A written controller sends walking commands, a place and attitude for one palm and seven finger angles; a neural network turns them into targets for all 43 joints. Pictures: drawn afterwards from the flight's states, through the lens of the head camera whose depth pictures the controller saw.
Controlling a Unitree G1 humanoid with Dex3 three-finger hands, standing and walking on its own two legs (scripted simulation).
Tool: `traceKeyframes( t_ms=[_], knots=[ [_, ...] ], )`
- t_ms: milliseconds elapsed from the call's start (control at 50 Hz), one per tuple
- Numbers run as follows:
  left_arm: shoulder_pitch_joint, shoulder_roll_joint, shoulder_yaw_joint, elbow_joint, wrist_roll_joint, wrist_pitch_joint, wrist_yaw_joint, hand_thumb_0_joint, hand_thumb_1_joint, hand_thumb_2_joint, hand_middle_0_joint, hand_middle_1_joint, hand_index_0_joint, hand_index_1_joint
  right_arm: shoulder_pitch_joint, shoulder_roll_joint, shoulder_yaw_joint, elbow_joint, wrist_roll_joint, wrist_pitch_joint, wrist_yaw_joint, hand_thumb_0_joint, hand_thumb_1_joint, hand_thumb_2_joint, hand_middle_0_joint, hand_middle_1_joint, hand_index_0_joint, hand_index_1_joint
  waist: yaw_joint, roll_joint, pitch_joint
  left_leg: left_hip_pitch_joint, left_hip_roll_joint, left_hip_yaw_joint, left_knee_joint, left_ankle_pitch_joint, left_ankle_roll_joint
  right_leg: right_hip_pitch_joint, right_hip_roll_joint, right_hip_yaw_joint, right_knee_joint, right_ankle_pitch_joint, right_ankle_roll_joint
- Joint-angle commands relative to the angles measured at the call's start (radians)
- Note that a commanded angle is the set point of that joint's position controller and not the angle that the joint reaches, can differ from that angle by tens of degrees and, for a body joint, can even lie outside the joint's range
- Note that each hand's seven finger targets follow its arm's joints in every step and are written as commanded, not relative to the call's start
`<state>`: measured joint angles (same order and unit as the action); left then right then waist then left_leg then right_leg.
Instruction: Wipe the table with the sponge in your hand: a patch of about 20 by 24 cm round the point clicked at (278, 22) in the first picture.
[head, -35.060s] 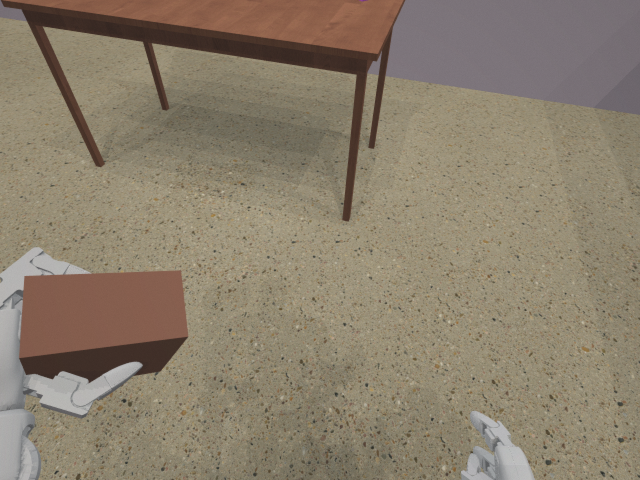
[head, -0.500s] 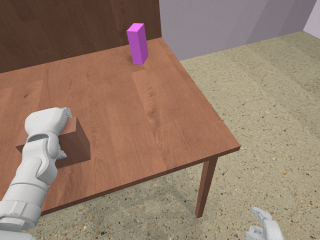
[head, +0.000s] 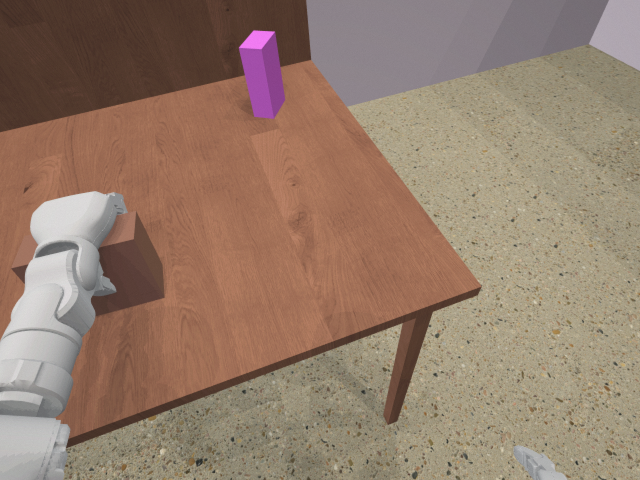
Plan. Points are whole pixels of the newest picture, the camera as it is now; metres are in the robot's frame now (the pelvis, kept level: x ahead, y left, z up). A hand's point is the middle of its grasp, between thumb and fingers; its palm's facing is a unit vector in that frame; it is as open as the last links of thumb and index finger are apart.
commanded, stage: wipe forward along the first lane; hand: left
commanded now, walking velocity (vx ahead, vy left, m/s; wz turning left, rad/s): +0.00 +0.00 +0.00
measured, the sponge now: (104, 277) +0.36 +0.34 +0.04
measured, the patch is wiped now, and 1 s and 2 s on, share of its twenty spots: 0.25 0.35 0.55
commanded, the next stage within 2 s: slide across to the middle lane in 0.20 s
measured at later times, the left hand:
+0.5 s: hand (103, 224) +0.41 +0.34 +0.09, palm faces -0.06 +0.00 -1.00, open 10.3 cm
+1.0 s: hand (139, 218) +0.42 +0.29 +0.09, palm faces -0.04 -0.02 -1.00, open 10.3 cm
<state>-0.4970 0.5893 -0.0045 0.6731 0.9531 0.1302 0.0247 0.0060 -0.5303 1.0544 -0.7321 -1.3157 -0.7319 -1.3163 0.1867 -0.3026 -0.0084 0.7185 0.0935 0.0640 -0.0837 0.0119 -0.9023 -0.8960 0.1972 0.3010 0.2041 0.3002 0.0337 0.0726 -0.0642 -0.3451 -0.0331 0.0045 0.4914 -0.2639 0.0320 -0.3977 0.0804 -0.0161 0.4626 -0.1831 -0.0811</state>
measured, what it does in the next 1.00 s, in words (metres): shifts its weight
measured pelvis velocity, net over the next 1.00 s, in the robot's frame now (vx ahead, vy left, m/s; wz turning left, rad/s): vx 0.03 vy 0.04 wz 0.05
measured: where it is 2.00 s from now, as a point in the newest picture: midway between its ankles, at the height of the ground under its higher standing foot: outside the picture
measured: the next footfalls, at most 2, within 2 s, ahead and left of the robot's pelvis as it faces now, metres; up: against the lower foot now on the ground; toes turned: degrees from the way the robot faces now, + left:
none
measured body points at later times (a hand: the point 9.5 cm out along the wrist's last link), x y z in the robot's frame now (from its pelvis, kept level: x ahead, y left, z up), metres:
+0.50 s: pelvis +0.02 +0.03 +0.00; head +0.06 +0.01 +0.45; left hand +0.41 +0.33 +0.15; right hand +0.14 -0.24 -0.13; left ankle -0.01 +0.10 -0.74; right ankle +0.03 -0.07 -0.74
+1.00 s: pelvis +0.03 +0.04 +0.00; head +0.06 +0.02 +0.45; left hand +0.42 +0.29 +0.15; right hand +0.24 -0.18 -0.11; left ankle -0.01 +0.10 -0.74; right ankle +0.03 -0.07 -0.74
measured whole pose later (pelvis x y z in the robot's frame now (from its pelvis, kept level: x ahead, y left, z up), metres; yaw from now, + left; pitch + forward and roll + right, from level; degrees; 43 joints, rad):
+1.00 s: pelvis +0.03 +0.04 +0.00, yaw +3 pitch +6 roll -1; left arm -0.63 0.37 -0.27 0.59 0.97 0.40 0.06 0.00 -0.51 1.06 -0.70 -1.35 -0.70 -1.35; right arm 0.07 -0.25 0.02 0.71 0.08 0.12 -0.04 0.01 -0.90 -0.90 0.20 0.30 0.20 0.30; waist 0.07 0.07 -0.08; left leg -0.26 -0.09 -0.04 0.43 -0.27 0.07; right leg -0.30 0.03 -0.04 0.41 -0.22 -0.03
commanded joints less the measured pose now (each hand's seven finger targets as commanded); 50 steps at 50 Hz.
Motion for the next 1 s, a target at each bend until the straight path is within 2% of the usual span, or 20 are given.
traceKeyframes(
  t_ms=[0,20,100,120,140,260,340,400,420,520,600,640,740,780,820,880,920,940,960,980],
  knots=[
    [-0.265,0.212,0.043,-0.049,0.020,-0.007,0.045,0.000,0.100,1.300,-1.200,-1.600,-1.200,-1.600,-0.058,-0.131,-0.038,-0.122,0.000,-0.033,-0.002,0.000,-0.900,-0.900,0.200,0.300,0.200,0.300,-0.016,-0.122,-0.196,-0.043,-0.001,-0.023,-0.063,0.076,0.030,0.199,-0.090,0.116,-0.082,0.074,0.030],
    [-0.282,0.226,0.060,-0.047,0.020,-0.009,0.048,0.000,0.100,1.300,-1.200,-1.600,-1.200,-1.600,-0.062,-0.132,-0.037,-0.122,0.001,-0.034,-0.004,0.000,-0.900,-0.900,0.200,0.300,0.200,0.300,-0.010,-0.122,-0.208,-0.037,-0.001,-0.029,-0.069,0.089,0.031,0.198,-0.086,0.115,-0.080,0.080,0.025],
    [-0.375,0.222,0.022,0.017,0.040,0.004,0.058,0.000,0.100,1.300,-1.200,-1.600,-1.200,-1.600,-0.036,-0.134,-0.034,-0.102,0.001,-0.027,-0.003,0.000,-0.900,-0.900,0.200,0.300,0.200,0.300,-0.037,-0.137,-0.196,-0.034,0.000,-0.024,-0.071,0.073,0.032,0.175,-0.087,0.095,-0.091,0.052,0.033],
    [-0.382,0.249,0.048,0.020,0.037,0.002,0.056,0.000,0.100,1.300,-1.200,-1.600,-1.200,-1.600,-0.042,-0.135,-0.034,-0.103,0.004,-0.028,-0.005,0.000,-0.900,-0.900,0.200,0.300,0.200,0.300,-0.026,-0.129,-0.217,-0.033,-0.001,-0.031,-0.075,0.086,0.032,0.187,-0.084,0.102,-0.090,0.064,0.027],
    [-0.419,0.228,0.014,0.031,0.044,0.002,0.054,0.000,0.100,1.300,-1.200,-1.600,-1.200,-1.600,-0.029,-0.135,-0.032,-0.099,0.002,-0.024,-0.007,0.000,-0.900,-0.900,0.200,0.300,0.200,0.300,-0.043,-0.121,-0.219,-0.024,-0.001,-0.026,-0.071,0.092,0.033,0.183,-0.086,0.089,-0.087,0.072,0.031],
    [-0.445,0.261,0.022,0.092,0.055,-0.007,0.035,0.000,0.100,1.300,-1.200,-1.600,-1.200,-1.600,-0.006,-0.138,-0.029,-0.096,0.001,-0.012,-0.005,0.000,-0.900,-0.900,0.200,0.300,0.200,0.300,-0.038,-0.092,-0.241,-0.016,0.001,-0.028,-0.071,0.139,0.027,0.202,-0.085,0.081,-0.082,0.127,0.025],
    [-0.464,0.171,-0.033,-0.013,0.047,-0.036,0.032,0.000,0.100,1.300,-1.200,-1.600,-1.200,-1.600,-0.012,-0.124,-0.037,-0.116,-0.003,-0.014,0.001,0.000,-0.900,-0.900,0.200,0.300,0.200,0.300,-0.032,-0.032,-0.294,0.073,0.013,-0.049,-0.070,0.216,0.013,0.174,-0.078,0.064,-0.071,0.147,0.014],
    [-0.454,0.107,-0.054,-0.112,0.013,-0.035,0.055,0.000,0.100,1.300,-1.200,-1.600,-1.200,-1.600,-0.032,-0.116,-0.046,-0.123,-0.003,-0.016,0.004,0.000,-0.900,-0.900,0.200,0.300,0.200,0.300,-0.030,-0.050,-0.316,0.129,0.023,-0.058,-0.068,0.269,0.002,0.172,-0.076,0.060,-0.074,0.171,0.015],
    [-0.457,0.114,-0.033,-0.143,-0.002,-0.031,0.062,0.000,0.100,1.300,-1.200,-1.600,-1.200,-1.600,-0.045,-0.114,-0.046,-0.124,-0.002,-0.021,0.004,0.000,-0.900,-0.900,0.200,0.300,0.200,0.300,-0.023,-0.044,-0.329,0.139,0.026,-0.068,-0.074,0.295,-0.003,0.174,-0.073,0.059,-0.071,0.177,0.011],
    [-0.429,0.087,-0.038,-0.212,-0.007,0.067,0.096,0.000,0.100,1.300,-1.200,-1.600,-1.200,-1.600,-0.095,-0.115,-0.043,-0.109,-0.004,-0.018,0.016,0.000,-0.900,-0.900,0.200,0.300,0.200,0.300,-0.005,-0.041,-0.311,0.179,0.032,-0.086,-0.084,0.384,-0.028,0.181,-0.070,0.040,-0.063,0.210,0.007],
    [-0.480,0.005,-0.122,-0.222,0.001,0.144,0.090,0.000,0.100,1.300,-1.200,-1.600,-1.200,-1.600,-0.114,-0.109,-0.035,-0.099,-0.004,-0.010,0.023,0.000,-0.900,-0.900,0.200,0.300,0.200,0.300,-0.026,-0.055,-0.297,0.208,0.035,-0.096,-0.086,0.395,-0.043,0.169,-0.069,0.024,-0.060,0.211,0.011],
    [-0.438,-0.005,-0.113,-0.225,-0.006,0.168,0.085,0.000,0.100,1.300,-1.200,-1.600,-1.200,-1.600,-0.121,-0.107,-0.036,-0.104,-0.010,-0.009,0.024,0.000,-0.900,-0.900,0.200,0.300,0.200,0.300,-0.014,-0.052,-0.320,0.232,0.036,-0.095,-0.078,0.449,-0.045,0.191,-0.067,0.021,-0.056,0.242,0.008],
    [-0.434,-0.072,-0.165,-0.264,-0.006,0.208,0.057,0.000,0.100,1.300,-1.200,-1.600,-1.200,-1.600,-0.148,-0.098,-0.024,-0.117,-0.015,0.008,0.030,0.000,-0.900,-0.900,0.200,0.300,0.200,0.300,-0.018,-0.068,-0.326,0.256,0.036,-0.096,-0.064,0.547,-0.053,0.212,-0.068,0.017,-0.050,0.316,0.009],
    [-0.463,-0.053,-0.155,-0.263,0.002,0.221,0.054,0.000,0.100,1.300,-1.200,-1.600,-1.200,-1.600,-0.155,-0.097,-0.020,-0.116,-0.016,0.015,0.031,0.000,-0.900,-0.900,0.200,0.300,0.200,0.300,-0.021,-0.090,-0.324,0.250,0.034,-0.092,-0.062,0.538,-0.051,0.220,-0.069,0.022,-0.049,0.334,0.009],
    [-0.478,-0.054,-0.152,-0.276,0.001,0.231,0.050,0.000,0.100,1.300,-1.200,-1.600,-1.200,-1.600,-0.175,-0.096,-0.012,-0.122,-0.014,0.022,0.031,0.000,-0.900,-0.900,0.200,0.300,0.200,0.300,-0.014,-0.060,-0.311,0.246,0.034,-0.099,-0.074,0.528,-0.059,0.211,-0.067,0.025,-0.051,0.314,0.003],
    [-0.526,-0.129,-0.219,-0.267,0.009,0.241,0.048,0.000,0.100,1.300,-1.200,-1.600,-1.200,-1.600,-0.167,-0.086,-0.012,-0.119,-0.015,0.023,0.035,0.000,-0.900,-0.900,0.200,0.300,0.200,0.300,-0.027,-0.048,-0.321,0.276,0.040,-0.109,-0.058,0.562,-0.064,0.176,-0.067,0.010,-0.040,0.296,0.005],
    [-0.517,-0.098,-0.179,-0.266,0.007,0.248,0.054,0.000,0.100,1.300,-1.200,-1.600,-1.200,-1.600,-0.178,-0.087,-0.011,-0.122,-0.017,0.024,0.035,0.000,-0.900,-0.900,0.200,0.300,0.200,0.300,-0.014,-0.057,-0.341,0.273,0.036,-0.107,-0.059,0.555,-0.066,0.196,-0.063,0.019,-0.041,0.301,-0.001],
    [-0.558,-0.147,-0.232,-0.275,0.006,0.250,0.051,0.000,0.100,1.300,-1.200,-1.600,-1.200,-1.600,-0.176,-0.083,-0.008,-0.124,-0.018,0.024,0.034,0.000,-0.900,-0.900,0.200,0.300,0.200,0.300,-0.028,-0.063,-0.350,0.273,0.033,-0.100,-0.054,0.547,-0.062,0.205,-0.067,0.013,-0.039,0.317,0.003],
    [-0.583,-0.152,-0.237,-0.262,0.009,0.253,0.052,0.000,0.100,1.300,-1.200,-1.600,-1.200,-1.600,-0.173,-0.082,-0.009,-0.115,-0.016,0.023,0.033,0.000,-0.900,-0.900,0.200,0.300,0.200,0.300,-0.037,-0.072,-0.342,0.267,0.033,-0.097,-0.051,0.533,-0.060,0.195,-0.067,0.014,-0.038,0.320,0.004],
    [-0.557,-0.124,-0.206,-0.228,0.011,0.262,0.057,0.000,0.100,1.300,-1.200,-1.600,-1.200,-1.600,-0.170,-0.084,-0.009,-0.109,-0.018,0.027,0.033,0.000,-0.900,-0.900,0.200,0.300,0.200,0.300,-0.026,-0.083,-0.338,0.251,0.031,-0.091,-0.054,0.522,-0.059,0.210,-0.067,0.016,-0.038,0.329,0.001]
  ],
)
